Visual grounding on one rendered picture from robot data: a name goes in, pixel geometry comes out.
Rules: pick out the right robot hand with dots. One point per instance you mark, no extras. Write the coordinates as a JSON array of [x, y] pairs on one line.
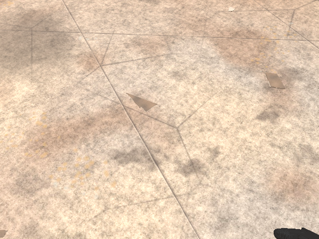
[[292, 233]]

